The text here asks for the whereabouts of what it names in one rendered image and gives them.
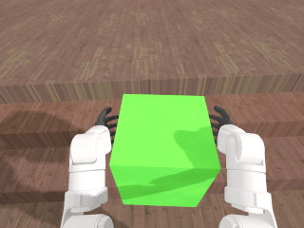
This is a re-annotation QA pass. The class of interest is robot left hand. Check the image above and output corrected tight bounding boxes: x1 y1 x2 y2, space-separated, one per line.
95 107 120 144

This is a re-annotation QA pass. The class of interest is robot right upper arm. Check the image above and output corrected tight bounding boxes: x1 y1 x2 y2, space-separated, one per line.
218 214 275 228

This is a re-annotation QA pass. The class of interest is robot right hand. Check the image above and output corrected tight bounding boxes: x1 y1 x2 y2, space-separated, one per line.
208 105 233 144

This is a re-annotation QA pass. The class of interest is robot left upper arm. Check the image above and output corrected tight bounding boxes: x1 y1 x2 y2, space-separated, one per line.
63 214 114 228

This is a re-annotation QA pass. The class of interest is right robot forearm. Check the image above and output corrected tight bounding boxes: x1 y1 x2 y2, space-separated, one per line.
217 124 277 228

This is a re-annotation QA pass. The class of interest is left robot forearm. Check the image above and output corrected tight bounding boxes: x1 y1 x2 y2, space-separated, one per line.
60 125 112 228

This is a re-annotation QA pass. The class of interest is carton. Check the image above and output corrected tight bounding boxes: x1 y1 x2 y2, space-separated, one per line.
109 94 221 207

